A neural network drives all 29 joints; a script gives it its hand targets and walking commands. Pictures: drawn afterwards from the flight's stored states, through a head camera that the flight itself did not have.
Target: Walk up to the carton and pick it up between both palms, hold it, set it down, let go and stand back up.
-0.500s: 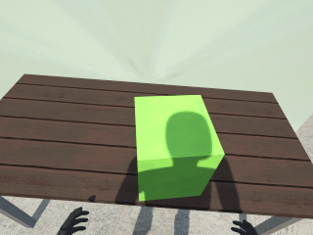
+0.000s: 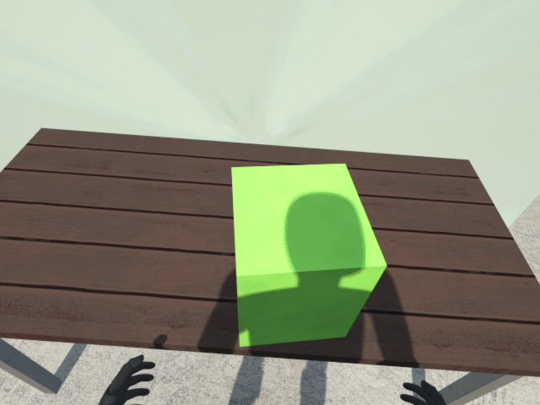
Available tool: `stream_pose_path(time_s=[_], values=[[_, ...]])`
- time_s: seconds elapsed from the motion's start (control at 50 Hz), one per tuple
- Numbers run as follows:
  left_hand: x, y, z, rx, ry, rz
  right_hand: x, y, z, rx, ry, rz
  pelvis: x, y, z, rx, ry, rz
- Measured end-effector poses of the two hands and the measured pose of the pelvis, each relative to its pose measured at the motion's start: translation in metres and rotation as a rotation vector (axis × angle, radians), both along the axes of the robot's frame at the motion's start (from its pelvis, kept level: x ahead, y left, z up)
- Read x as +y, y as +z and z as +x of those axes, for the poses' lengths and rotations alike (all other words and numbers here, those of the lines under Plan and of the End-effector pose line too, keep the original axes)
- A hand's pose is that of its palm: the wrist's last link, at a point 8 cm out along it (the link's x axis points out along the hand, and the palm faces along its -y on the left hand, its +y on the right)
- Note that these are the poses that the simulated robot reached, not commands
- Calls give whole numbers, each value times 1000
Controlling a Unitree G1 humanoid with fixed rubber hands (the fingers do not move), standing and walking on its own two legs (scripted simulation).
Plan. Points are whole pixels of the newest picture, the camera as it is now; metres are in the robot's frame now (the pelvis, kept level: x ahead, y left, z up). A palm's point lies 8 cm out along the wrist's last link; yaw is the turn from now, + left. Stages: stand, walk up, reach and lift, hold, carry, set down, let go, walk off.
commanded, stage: let go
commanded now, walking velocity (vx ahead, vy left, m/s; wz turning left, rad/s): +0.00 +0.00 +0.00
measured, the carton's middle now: (291, 256) +0.40 +0.00 -0.02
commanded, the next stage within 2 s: stand in 0.04 s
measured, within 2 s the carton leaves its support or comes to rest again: neither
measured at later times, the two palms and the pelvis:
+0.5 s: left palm out of the picture +0.06 +0.30 -0.12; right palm out of the picture +0.12 -0.23 -0.11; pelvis -0.01 +0.01 +0.00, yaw +0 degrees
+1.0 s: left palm out of the picture +0.03 +0.30 -0.13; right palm out of the picture +0.11 -0.23 -0.10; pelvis -0.01 +0.01 +0.00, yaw +0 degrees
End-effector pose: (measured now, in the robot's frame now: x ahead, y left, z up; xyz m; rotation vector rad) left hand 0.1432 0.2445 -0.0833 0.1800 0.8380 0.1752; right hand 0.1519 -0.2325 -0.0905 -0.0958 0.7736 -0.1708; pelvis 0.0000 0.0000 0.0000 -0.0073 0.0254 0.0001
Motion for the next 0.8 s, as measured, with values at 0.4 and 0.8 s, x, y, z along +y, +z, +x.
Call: stream_pose_path(time_s=[0.4,0.8], values=[[54,-36,-75,237,26,87,-1,-17,-36,259,1,-47,6,-2,-5,-22,0,-7],[60,-46,-104,319,51,75,2,-15,-40,250,2,-55,11,-2,-10,-33,2,-9]])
